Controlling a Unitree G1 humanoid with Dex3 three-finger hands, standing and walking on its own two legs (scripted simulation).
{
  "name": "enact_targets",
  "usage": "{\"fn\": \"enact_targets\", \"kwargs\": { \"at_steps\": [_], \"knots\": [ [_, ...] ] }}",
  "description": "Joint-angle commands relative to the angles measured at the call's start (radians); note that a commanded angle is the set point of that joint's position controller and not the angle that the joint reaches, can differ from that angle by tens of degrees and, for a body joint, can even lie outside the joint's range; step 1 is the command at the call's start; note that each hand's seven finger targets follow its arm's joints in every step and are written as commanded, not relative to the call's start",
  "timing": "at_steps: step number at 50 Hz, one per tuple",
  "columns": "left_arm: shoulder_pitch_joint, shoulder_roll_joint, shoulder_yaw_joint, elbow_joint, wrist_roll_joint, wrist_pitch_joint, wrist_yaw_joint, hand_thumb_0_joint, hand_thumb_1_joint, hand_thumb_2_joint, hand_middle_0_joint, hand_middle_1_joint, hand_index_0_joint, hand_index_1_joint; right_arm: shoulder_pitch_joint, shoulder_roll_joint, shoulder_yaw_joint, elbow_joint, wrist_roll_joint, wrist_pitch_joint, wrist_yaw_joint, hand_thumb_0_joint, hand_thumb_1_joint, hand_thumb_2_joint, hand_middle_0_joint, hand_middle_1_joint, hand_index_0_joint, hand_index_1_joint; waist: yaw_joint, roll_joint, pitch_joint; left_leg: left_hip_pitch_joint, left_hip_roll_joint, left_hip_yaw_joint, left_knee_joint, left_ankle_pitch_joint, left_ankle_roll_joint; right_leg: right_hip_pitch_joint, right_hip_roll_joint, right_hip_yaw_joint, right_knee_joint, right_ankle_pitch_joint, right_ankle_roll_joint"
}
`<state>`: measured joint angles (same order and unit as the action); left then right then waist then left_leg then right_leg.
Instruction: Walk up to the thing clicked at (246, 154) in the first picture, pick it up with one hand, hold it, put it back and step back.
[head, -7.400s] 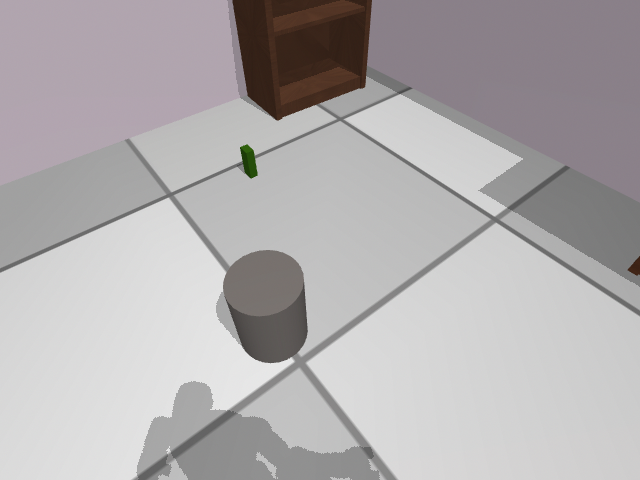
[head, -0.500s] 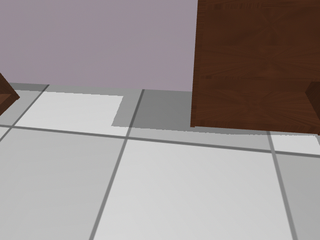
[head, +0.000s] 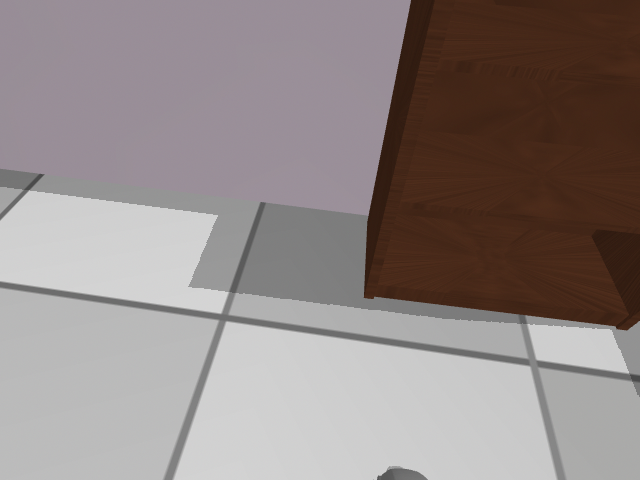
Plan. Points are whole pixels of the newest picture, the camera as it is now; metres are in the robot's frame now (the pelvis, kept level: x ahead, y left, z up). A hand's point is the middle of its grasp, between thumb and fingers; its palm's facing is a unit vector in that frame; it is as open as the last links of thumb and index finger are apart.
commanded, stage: walk up
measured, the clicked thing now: out of the picture +0.22 +1.39 -0.69
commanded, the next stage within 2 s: stand in 1.74 s
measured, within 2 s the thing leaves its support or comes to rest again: neither
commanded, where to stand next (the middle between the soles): +0.38 -0.01 m, yaw +0 degrees
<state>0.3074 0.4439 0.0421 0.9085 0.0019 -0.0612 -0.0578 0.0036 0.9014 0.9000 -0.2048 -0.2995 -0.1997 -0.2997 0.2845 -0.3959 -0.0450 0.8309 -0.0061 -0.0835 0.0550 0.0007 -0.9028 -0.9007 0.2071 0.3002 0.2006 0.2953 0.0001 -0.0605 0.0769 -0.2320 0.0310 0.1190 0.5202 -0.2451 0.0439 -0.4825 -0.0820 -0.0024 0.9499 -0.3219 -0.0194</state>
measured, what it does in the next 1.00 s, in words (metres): walks ahead: right foot, then left foot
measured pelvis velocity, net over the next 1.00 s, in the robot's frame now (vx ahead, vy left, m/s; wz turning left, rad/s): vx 0.31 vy -0.01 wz -0.01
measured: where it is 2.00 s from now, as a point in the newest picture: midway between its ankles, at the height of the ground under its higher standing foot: (316, 445)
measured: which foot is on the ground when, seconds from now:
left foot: down 0.00-0.22, up 0.24-0.54, down 0.56-1.00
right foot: up 0.00-0.18, down 0.20-0.58, up 0.60-0.92, down 0.94-1.00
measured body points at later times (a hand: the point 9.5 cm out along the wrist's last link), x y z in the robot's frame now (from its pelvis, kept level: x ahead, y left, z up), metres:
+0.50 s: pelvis +0.18 -0.01 +0.00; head +0.19 -0.02 +0.45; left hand +0.23 +0.31 -0.11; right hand +0.24 -0.33 -0.12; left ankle +0.27 +0.13 -0.71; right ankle +0.19 -0.15 -0.73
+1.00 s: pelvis +0.31 -0.01 -0.02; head +0.35 -0.02 +0.42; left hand +0.41 +0.30 -0.13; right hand +0.36 -0.33 -0.15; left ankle +0.30 +0.13 -0.73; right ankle +0.40 -0.13 -0.74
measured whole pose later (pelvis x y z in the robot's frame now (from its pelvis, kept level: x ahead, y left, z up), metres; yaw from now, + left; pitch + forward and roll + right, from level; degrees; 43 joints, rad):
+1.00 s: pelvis +0.31 -0.01 -0.02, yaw -1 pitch -3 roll +0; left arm 0.17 0.39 0.04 0.93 0.00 -0.04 -0.02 0.00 0.90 0.90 -0.20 -0.30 -0.20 -0.30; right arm 0.27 -0.41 -0.02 0.90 0.01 -0.02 -0.01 0.00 -0.90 -0.90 0.21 0.30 0.20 0.30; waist -0.02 0.02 0.13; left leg -0.30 0.07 0.03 0.83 -0.52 0.01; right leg -0.43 -0.03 -0.05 0.69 -0.22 -0.01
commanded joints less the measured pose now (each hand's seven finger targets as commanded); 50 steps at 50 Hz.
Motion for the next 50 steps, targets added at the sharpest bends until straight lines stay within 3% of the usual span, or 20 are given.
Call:
{"fn": "enact_targets", "kwargs": {
  "at_steps": [1,6,9,10,11,12,17,23,27,28,29,30,31,35,42,45,46,47,48,50],
  "knots": [
    [-0.033,0.167,0.06,-0.083,0.011,-0.016,-0.004,0.0,0.9,0.9,-0.2,-0.3,-0.2,-0.3,0.05,-0.295,-0.092,-0.06,0.001,-0.021,-0.014,0.0,-0.9,-0.9,0.2,0.3,0.2,0.3,-0.04,0.214,0.0,0.058,0.255,-0.242,-0.287,-0.033,0.196,-0.067,-0.038,-0.01,-0.166,0.051,0.016],
    [-0.063,0.143,0.064,-0.079,0.008,-0.025,-0.009,0.0,0.9,0.9,-0.2,-0.3,-0.2,-0.3,0.026,-0.289,-0.085,-0.077,0.004,-0.007,-0.011,0.0,-0.9,-0.9,0.2,0.3,0.2,0.3,-0.022,0.205,-0.022,0.012,0.222,-0.176,-0.2,0.022,0.148,0.102,0.02,-0.064,-0.344,0.158,-0.002],
    [0.05,0.18,0.083,-0.039,0.015,-0.039,0.009,0.0,0.9,0.9,-0.2,-0.3,-0.2,-0.3,0.012,-0.239,-0.063,-0.095,0.005,0.004,-0.012,0.0,-0.9,-0.9,0.2,0.3,0.2,0.3,0.056,0.067,-0.086,-0.112,0.161,-0.102,0.049,0.051,0.092,0.406,0.068,-0.072,-0.44,0.135,-0.027],
    [0.144,0.23,0.106,-0.025,0.019,-0.047,0.022,0.0,0.9,0.9,-0.2,-0.3,-0.2,-0.3,0.046,-0.184,-0.043,-0.1,0.005,0.002,-0.013,0.0,-0.9,-0.9,0.2,0.3,0.2,0.3,0.101,-0.107,-0.143,-0.203,0.084,-0.038,0.317,0.018,0.056,0.541,-0.047,0.108,-0.559,-0.024,-0.06],
    [0.181,0.321,0.122,-0.048,0.016,-0.057,0.035,0.0,0.9,0.9,-0.2,-0.3,-0.2,-0.3,0.082,-0.133,-0.021,-0.116,0.007,0.004,-0.012,0.0,-0.9,-0.9,0.2,0.3,0.2,0.3,0.094,-0.246,-0.165,-0.419,-0.044,-0.038,0.543,-0.265,-0.002,0.643,-0.311,0.574,-0.684,-0.095,-0.15],
    [0.129,0.327,0.117,-0.056,0.0,-0.05,0.033,0.0,0.9,0.9,-0.2,-0.3,-0.2,-0.3,0.059,-0.25,-0.053,-0.085,0.001,0.018,-0.025,0.0,-0.9,-0.9,0.2,0.3,0.2,0.3,0.088,-0.093,-0.128,-0.442,0.0,-0.124,0.614,-0.302,0.001,0.568,-0.362,0.642,-0.687,-0.16,-0.259],
    [-0.015,0.238,0.087,-0.105,-0.001,-0.044,0.036,0.0,0.9,0.9,-0.2,-0.3,-0.2,-0.3,0.103,-0.233,-0.058,-0.012,0.005,0.026,-0.009,0.0,-0.9,-0.9,0.2,0.3,0.2,0.3,0.009,-0.092,-0.025,-0.318,0.068,-0.159,0.452,-0.145,-0.019,0.299,-0.193,0.219,-0.691,-0.002,-0.204],
    [-0.022,0.259,0.091,-0.133,0.011,-0.042,0.023,0.0,0.9,0.9,-0.2,-0.3,-0.2,-0.3,0.034,-0.214,-0.072,-0.025,-0.013,0.018,0.016,0.0,-0.9,-0.9,0.2,0.3,0.2,0.3,0.022,-0.104,-0.031,-0.175,0.055,-0.083,0.188,-0.037,-0.04,0.17,-0.18,0.144,-0.684,-0.173,-0.199],
    [-0.074,0.209,0.068,-0.142,0.014,-0.023,0.017,0.0,0.9,0.9,-0.2,-0.3,-0.2,-0.3,0.162,-0.234,-0.096,0.032,-0.021,-0.001,0.001,0.0,-0.9,-0.9,0.2,0.3,0.2,0.3,-0.074,0.043,-0.075,0.158,-0.016,-0.011,0.07,0.007,-0.03,-0.032,-0.103,0.043,-0.453,-0.266,-0.133],
    [-0.057,0.161,0.05,-0.146,0.019,-0.016,0.018,0.0,0.9,0.9,-0.2,-0.3,-0.2,-0.3,0.232,-0.266,-0.109,0.047,-0.026,-0.006,-0.011,0.0,-0.9,-0.9,0.2,0.3,0.2,0.3,-0.106,0.165,-0.085,0.249,0.022,-0.107,0.003,-0.174,-0.005,-0.131,-0.055,0.001,-0.261,-0.304,-0.108],
    [-0.028,0.086,0.029,-0.156,0.005,-0.014,0.017,0.0,0.9,0.9,-0.2,-0.3,-0.2,-0.3,0.255,-0.352,-0.125,0.026,-0.033,-0.015,-0.021,0.0,-0.9,-0.9,0.2,0.3,0.2,0.3,-0.106,0.392,-0.067,0.281,0.273,-0.584,-0.238,-0.509,0.09,-0.294,0.085,-0.083,0.073,-0.235,-0.034],
    [-0.036,0.171,0.05,-0.134,0.006,-0.008,0.033,0.0,0.9,0.9,-0.2,-0.3,-0.2,-0.3,0.206,-0.4,-0.128,-0.008,-0.013,-0.016,-0.022,0.0,-0.9,-0.9,0.2,0.3,0.2,0.3,-0.098,0.297,-0.013,0.155,0.411,-0.836,-0.361,-0.649,0.205,-0.313,0.078,0.033,0.182,-0.24,-0.036],
    [-0.058,0.227,0.056,-0.125,0.007,-0.01,0.037,0.0,0.9,0.9,-0.2,-0.3,-0.2,-0.3,0.152,-0.382,-0.125,-0.014,-0.001,-0.013,-0.026,0.0,-0.9,-0.9,0.2,0.3,0.2,0.3,-0.074,0.18,0.043,0.09,0.406,-0.774,-0.344,-0.582,0.233,-0.301,0.028,0.084,0.213,-0.173,-0.035],
    [0.032,0.202,0.062,-0.053,0.006,-0.01,0.022,0.0,0.9,0.9,-0.2,-0.3,-0.2,-0.3,0.098,-0.297,-0.088,-0.021,0.0,-0.026,-0.037,0.0,-0.9,-0.9,0.2,0.3,0.2,0.3,-0.024,0.208,-0.024,0.103,0.268,-0.376,-0.22,-0.012,0.163,-0.158,-0.03,0.066,0.052,-0.033,-0.007],
    [-0.027,0.116,0.047,-0.045,0.0,0.011,0.035,0.0,0.9,0.9,-0.2,-0.3,-0.2,-0.3,0.024,-0.261,-0.052,-0.035,0.004,0.0,-0.056,0.0,-0.9,-0.9,0.2,0.3,0.2,0.3,0.0,0.23,-0.059,-0.038,0.211,-0.141,-0.028,0.588,0.135,0.125,0.033,-0.055,-0.217,0.124,-0.006],
    [-0.006,0.133,0.051,-0.008,0.004,0.003,0.049,0.0,0.9,0.9,-0.2,-0.3,-0.2,-0.3,-0.025,-0.227,-0.034,-0.033,0.023,0.025,-0.061,0.0,-0.9,-0.9,0.2,0.3,0.2,0.3,0.033,0.151,-0.117,-0.099,0.136,-0.098,0.136,0.329,0.067,0.308,0.071,-0.066,-0.397,0.275,-0.031],
    [-0.016,0.175,0.061,-0.009,0.008,-0.002,0.056,0.0,0.9,0.9,-0.2,-0.3,-0.2,-0.3,0.004,-0.179,-0.018,-0.029,0.025,0.029,-0.062,0.0,-0.9,-0.9,0.2,0.3,0.2,0.3,0.036,0.046,-0.142,-0.166,0.097,-0.072,0.209,0.183,0.03,0.394,0.005,0.014,-0.422,0.366,-0.053],
    [-0.018,0.222,0.071,-0.017,0.009,-0.007,0.061,0.0,0.9,0.9,-0.2,-0.3,-0.2,-0.3,0.043,-0.128,0.001,-0.022,0.028,0.034,-0.064,0.0,-0.9,-0.9,0.2,0.3,0.2,0.3,0.03,-0.109,-0.172,-0.241,0.026,-0.05,0.354,-0.132,-0.009,0.423,-0.201,0.296,-0.515,0.401,-0.114],
    [-0.068,0.247,0.064,-0.029,-0.003,-0.004,0.062,0.0,0.9,0.9,-0.2,-0.3,-0.2,-0.3,0.054,-0.165,-0.008,0.002,0.027,0.054,-0.075,0.0,-0.9,-0.9,0.2,0.3,0.2,0.3,0.02,-0.103,-0.176,-0.189,-0.002,-0.11,0.404,-0.389,-0.018,0.328,-0.308,0.434,-0.566,0.305,-0.237],
    [-0.13,0.223,0.05,-0.029,0.004,0.008,0.067,0.0,0.9,0.9,-0.2,-0.3,-0.2,-0.3,0.014,-0.205,-0.017,0.051,0.025,0.059,-0.079,0.0,-0.9,-0.9,0.2,0.3,0.2,0.3,0.015,-0.087,-0.131,-0.163,0.025,-0.149,0.371,-0.384,-0.017,0.24,-0.251,0.363,-0.545,0.225,-0.228]
  ]
}}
